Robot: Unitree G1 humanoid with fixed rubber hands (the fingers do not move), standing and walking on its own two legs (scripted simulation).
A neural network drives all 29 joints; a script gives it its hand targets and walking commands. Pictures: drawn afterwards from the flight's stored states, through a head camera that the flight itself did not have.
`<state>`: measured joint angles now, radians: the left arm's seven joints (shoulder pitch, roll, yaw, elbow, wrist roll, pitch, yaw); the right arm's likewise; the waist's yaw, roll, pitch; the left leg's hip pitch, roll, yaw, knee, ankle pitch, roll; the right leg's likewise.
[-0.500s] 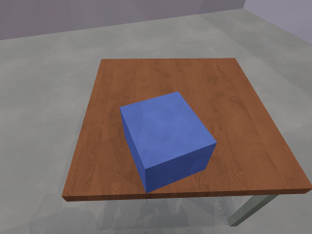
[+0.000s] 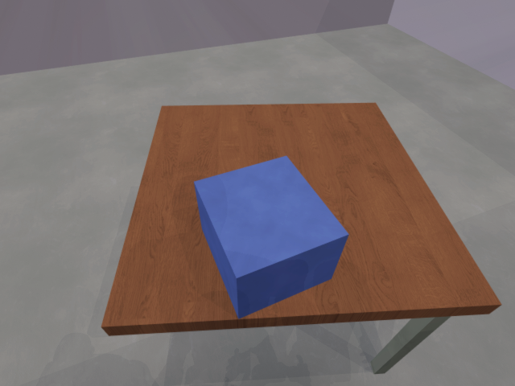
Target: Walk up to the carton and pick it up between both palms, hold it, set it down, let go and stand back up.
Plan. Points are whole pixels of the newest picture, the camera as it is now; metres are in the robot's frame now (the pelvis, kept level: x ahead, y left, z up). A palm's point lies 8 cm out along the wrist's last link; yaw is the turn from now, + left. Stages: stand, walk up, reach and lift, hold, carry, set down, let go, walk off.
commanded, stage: walk up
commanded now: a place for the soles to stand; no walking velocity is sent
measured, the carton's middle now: (264, 231) +0.45 -0.01 -0.06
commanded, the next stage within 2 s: reach and lift in 0.18 s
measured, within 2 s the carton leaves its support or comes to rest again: neither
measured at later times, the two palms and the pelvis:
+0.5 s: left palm (121, 379) +0.18 +0.22 -0.09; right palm out of the picture +0.17 -0.24 -0.11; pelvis -0.02 -0.02 -0.02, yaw +2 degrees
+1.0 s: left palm out of the picture +0.14 +0.20 -0.09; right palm out of the picture +0.16 -0.26 -0.10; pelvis +0.01 -0.05 +0.00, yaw +3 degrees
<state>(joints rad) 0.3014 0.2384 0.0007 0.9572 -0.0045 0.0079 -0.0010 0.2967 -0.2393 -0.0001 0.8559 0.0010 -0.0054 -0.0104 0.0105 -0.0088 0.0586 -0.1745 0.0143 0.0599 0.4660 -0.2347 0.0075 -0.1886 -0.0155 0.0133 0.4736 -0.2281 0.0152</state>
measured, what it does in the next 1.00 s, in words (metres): stands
